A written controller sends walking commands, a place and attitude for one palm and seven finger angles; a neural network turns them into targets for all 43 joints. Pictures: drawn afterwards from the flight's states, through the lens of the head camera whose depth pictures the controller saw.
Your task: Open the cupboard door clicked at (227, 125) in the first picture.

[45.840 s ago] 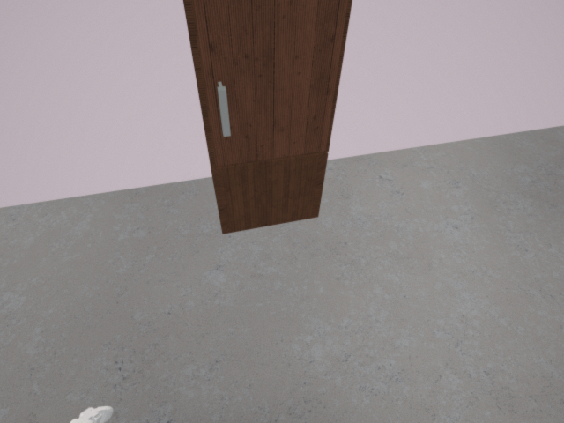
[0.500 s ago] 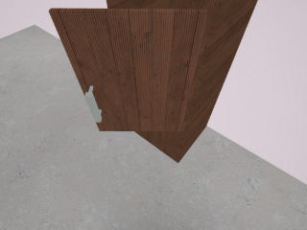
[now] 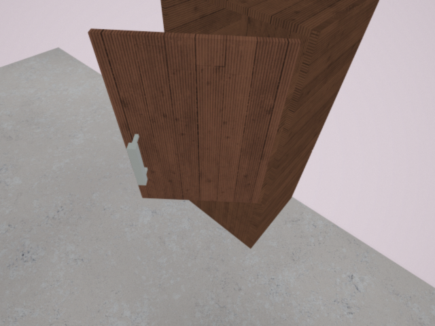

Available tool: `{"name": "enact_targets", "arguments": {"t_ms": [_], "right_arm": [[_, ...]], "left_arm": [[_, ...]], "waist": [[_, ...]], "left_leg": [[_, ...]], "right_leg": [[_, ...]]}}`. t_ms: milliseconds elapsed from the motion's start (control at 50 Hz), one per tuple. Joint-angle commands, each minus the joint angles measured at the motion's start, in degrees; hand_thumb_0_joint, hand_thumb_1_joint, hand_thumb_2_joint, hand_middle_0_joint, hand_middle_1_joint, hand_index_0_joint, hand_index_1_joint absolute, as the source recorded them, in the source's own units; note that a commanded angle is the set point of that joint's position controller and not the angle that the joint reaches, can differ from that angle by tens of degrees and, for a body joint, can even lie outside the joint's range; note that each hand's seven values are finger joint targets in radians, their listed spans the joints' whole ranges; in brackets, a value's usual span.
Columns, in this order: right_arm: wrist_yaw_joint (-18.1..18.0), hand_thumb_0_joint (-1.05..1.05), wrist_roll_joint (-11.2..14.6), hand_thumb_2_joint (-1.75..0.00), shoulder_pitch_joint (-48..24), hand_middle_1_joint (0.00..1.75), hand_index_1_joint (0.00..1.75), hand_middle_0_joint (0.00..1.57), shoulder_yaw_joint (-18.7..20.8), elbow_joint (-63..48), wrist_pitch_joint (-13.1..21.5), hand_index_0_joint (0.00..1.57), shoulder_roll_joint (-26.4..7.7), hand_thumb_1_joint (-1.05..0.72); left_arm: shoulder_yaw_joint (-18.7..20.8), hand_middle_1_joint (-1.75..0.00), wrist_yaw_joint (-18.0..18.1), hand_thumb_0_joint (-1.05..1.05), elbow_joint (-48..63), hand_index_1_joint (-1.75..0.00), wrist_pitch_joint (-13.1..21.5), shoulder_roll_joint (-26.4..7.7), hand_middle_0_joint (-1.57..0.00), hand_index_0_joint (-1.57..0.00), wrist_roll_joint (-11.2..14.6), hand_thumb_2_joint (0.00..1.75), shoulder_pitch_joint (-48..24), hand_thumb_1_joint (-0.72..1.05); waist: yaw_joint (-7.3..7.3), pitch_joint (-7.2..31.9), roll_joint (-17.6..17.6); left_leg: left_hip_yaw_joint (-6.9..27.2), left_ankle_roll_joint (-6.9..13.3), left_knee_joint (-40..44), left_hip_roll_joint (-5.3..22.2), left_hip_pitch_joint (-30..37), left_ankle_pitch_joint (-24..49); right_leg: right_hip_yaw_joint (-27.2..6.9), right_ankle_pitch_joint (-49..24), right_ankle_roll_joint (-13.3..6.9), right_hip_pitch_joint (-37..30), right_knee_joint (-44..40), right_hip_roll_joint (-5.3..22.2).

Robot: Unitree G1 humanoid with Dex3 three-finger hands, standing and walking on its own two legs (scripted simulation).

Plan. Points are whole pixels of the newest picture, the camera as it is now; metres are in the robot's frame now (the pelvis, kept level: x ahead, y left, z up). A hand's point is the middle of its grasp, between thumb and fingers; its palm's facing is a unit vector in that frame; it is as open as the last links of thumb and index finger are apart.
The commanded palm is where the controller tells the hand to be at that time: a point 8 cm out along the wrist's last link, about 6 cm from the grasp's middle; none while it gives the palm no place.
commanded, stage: come to a stop and stand still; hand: left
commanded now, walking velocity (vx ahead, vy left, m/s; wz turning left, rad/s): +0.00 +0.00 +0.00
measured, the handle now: (139, 160) +0.55 +0.26 -0.11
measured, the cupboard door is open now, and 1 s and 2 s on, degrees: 39 39 39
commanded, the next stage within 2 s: look again from close up in 0.36 s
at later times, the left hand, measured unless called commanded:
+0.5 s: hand out of the picture -0.02 +0.17 -0.17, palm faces +0.00 -0.98 -0.19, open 7.4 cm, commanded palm none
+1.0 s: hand out of the picture +0.00 +0.16 -0.18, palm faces +0.00 -0.98 -0.19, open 7.4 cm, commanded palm none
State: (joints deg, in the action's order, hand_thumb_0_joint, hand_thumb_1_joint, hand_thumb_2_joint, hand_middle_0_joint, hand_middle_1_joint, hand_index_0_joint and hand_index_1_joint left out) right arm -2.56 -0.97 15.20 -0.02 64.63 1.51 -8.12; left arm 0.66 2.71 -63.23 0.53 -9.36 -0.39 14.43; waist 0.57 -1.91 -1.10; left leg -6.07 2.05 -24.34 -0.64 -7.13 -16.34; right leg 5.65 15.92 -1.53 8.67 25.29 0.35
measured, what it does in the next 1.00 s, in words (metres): stands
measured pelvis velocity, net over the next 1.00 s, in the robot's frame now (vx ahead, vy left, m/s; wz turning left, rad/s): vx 0.00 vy -0.01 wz -0.02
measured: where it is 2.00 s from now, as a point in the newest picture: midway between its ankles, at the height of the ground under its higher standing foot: outside the picture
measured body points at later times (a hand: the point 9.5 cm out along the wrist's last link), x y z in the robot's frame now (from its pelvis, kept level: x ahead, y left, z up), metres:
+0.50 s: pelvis -0.01 +0.01 +0.00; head +0.00 +0.00 +0.45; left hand -0.02 +0.22 -0.16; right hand -0.03 -0.20 -0.17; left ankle -0.04 +0.09 -0.74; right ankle -0.02 -0.10 -0.74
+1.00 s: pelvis +0.00 -0.01 +0.00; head +0.02 -0.02 +0.45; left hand +0.00 +0.21 -0.16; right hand -0.01 -0.22 -0.17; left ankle -0.04 +0.09 -0.74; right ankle -0.02 -0.10 -0.74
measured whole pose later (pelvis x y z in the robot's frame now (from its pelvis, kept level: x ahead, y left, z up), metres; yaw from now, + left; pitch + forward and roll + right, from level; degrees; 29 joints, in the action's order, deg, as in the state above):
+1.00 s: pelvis +0.00 -0.01 +0.00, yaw -1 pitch +0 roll +1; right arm -2.2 -1.0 15.6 -1.1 66.0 1.9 -7.7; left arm -0.8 2.2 -65.0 1.0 -8.0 -0.3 15.8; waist 0.4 -2.9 -0.1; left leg -7.2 1.5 -23.1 -0.3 -6.4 -16.3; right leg 4.4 16.6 -2.4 9.6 26.5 -0.2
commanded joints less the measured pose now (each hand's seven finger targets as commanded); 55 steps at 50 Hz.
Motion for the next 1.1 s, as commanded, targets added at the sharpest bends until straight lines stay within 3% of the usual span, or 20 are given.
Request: {"name": "enact_targets", "arguments": {"t_ms": [0, 20, 40, 60, 100, 140, 220, 420, 560, 920, 1080], "right_arm": [[0.8, 0.0, 0.3, -0.9, 3.1, 0.3, 0.3, 0.2, 0.3, -5.3, 0.1, 0.2, -4.4, -0.9], [1.0, 0.0, 0.1, -0.9, 5.0, 0.3, 0.3, 0.2, 0.1, -5.2, 0.2, 0.2, -4.8, -0.9], [1.2, 0.0, -0.2, -0.9, 5.8, 0.3, 0.3, 0.2, 0.0, -5.3, 0.7, 0.2, -5.1, -0.9], [1.0, 0.0, -0.1, -0.9, 5.8, 0.3, 0.3, 0.2, 0.0, -5.3, 0.8, 0.2, -5.8, -0.9], [0.7, 0.0, 0.1, -0.9, 4.8, 0.3, 0.3, 0.2, -0.1, -5.8, 0.7, 0.2, -6.4, -0.9], [0.8, 0.0, 0.1, -0.9, 4.3, 0.3, 0.3, 0.2, -0.3, -5.7, 0.5, 0.2, -6.2, -0.9], [1.0, 0.0, 0.2, -0.9, 4.6, 0.3, 0.3, 0.2, -0.5, -5.1, 0.4, 0.2, -6.4, -0.9], [0.8, 0.0, 0.2, -0.9, 5.4, 0.3, 0.3, 0.2, -0.9, -2.1, 1.0, 0.2, -5.5, -0.9], [0.7, 0.0, 0.3, -0.9, 5.6, 0.3, 0.3, 0.2, -0.8, -0.6, 0.8, 0.2, -4.6, -0.9], [0.2, 0.0, 0.3, -0.9, 5.2, 0.3, 0.3, 0.2, -0.4, 0.6, 0.8, 0.2, -4.6, -0.9], [0.1, 0.0, 0.2, -0.9, 4.2, 0.3, 0.3, 0.2, -0.2, 0.7, 0.6, 0.2, -4.8, -0.9]], "left_arm": [[-0.4, -0.3, 0.8, 0.0, 2.4, -0.3, 2.1, -6.4, -0.2, -0.2, -0.2, 0.9, 4.2, 0.9], [-0.6, -0.3, 0.4, 0.0, 2.5, -0.3, 2.0, -5.9, -0.2, -0.2, -0.3, 0.9, 4.0, 0.9], [-0.6, -0.3, 0.3, 0.0, 2.7, -0.3, 2.2, -5.3, -0.2, -0.2, -0.4, 0.9, 4.6, 0.9], [-0.7, -0.3, 0.2, 0.0, 2.3, -0.3, 2.1, -5.0, -0.2, -0.2, -0.2, 0.9, 5.2, 0.9], [-1.1, -0.3, 0.0, 0.0, 1.9, -0.3, 1.7, -4.0, -0.2, -0.2, -0.1, 0.9, 5.3, 0.9], [-1.4, -0.3, -0.2, 0.0, 1.7, -0.3, 1.3, -3.4, -0.2, -0.2, -0.2, 0.9, 4.7, 0.9], [-1.5, -0.3, -0.5, 0.0, 1.3, -0.3, 0.9, -3.3, -0.2, -0.2, -0.2, 0.9, 5.4, 0.9], [-1.3, -0.3, -0.5, 0.0, 0.2, -0.3, 1.1, -3.7, -0.2, -0.2, 0.0, 0.9, 6.3, 0.9], [-1.1, -0.3, -0.4, 0.0, 0.0, -0.3, 1.0, -3.7, -0.2, -0.2, -0.1, 0.9, 5.8, 0.9], [-0.8, -0.3, -0.3, 0.0, -0.1, -0.3, 1.3, -4.1, -0.2, -0.2, -0.1, 0.9, 5.3, 0.9], [-0.6, -0.3, -0.2, 0.0, 0.0, -0.3, 1.3, -4.6, -0.2, -0.2, -0.2, 0.9, 5.2, 0.9]], "waist": [[-1.57, -0.8, 6.4], [-1.83, 1.8, 5.6], [-1.37, 3.7, 6.8], [-1.39, 5.5, 5.1], [-1.2, 3.2, 1.8], [-1.03, -2.2, 0.5], [-0.9, -5.6, -0.4], [-0.34, -2.2, 0.8], [-0.16, -3.7, 1.2], [-0.48, -0.5, 1.1], [-0.38, -1.2, 0.5]], "left_leg": [[6.4, -1.0, -0.5, 6.1, -5.1, 5.4], [7.5, -0.6, 0.6, 7.0, -4.5, 7.2], [7.6, 0.0, -0.3, 7.7, -3.4, 14.2], [8.1, 0.4, -0.6, 8.2, -2.0, 18.3], [8.2, 0.9, 0.8, 8.3, -2.0, 15.7], [8.5, 1.2, 2.9, 8.1, -4.5, 11.1], [8.9, 1.3, 6.2, 7.4, -6.3, 3.1], [7.4, 1.2, 6.3, 7.1, -3.2, 7.8], [6.8, 1.0, 6.3, 7.2, -3.9, 8.1], [6.0, 0.4, 5.0, 7.7, -0.1, 13.8], [5.7, 0.2, 4.5, 7.7, 0.4, 15.2]], "right_leg": [[-10.4, -21.5, -2.9, 1.9, -0.8, 10.2], [-8.8, -13.0, -3.0, 1.6, -0.6, 8.2], [-7.6, -13.9, -2.8, 0.4, 0.7, 7.0], [-7.1, -13.7, -2.6, -0.6, 1.7, 6.3], [-6.9, -9.9, -2.2, 1.2, 0.9, 5.9], [-7.0, -6.5, -1.9, 3.5, -0.2, 5.5], [-7.8, -1.8, -1.6, 5.2, -1.6, 5.3], [-8.3, -7.0, -1.5, 2.8, -1.9, 6.0], [-8.4, -8.2, -1.5, 2.7, -2.4, 6.0], [-8.6, -15.7, -1.8, 0.9, -2.4, 6.5], [-8.6, -19.4, -1.8, 0.6, -2.6, 6.8]]}}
